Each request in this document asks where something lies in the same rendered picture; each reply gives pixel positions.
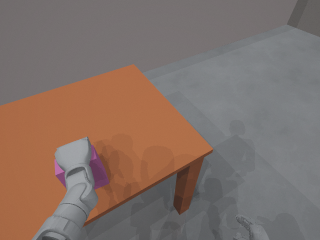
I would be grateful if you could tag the right robot hand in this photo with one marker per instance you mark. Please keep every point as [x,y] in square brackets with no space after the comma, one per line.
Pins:
[256,232]

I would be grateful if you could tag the table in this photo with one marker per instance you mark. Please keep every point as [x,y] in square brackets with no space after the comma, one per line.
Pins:
[140,138]

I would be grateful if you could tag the sponge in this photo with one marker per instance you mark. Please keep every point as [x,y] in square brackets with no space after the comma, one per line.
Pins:
[98,171]

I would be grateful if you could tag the left robot hand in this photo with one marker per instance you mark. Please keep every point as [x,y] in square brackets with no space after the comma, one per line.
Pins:
[73,153]

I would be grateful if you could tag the robot left forearm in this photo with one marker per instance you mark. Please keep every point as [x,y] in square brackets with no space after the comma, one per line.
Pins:
[73,211]

